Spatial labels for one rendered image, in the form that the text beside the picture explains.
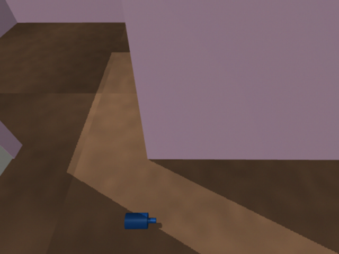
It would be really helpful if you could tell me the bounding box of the bottle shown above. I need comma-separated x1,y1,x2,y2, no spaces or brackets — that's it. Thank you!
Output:
124,213,156,229

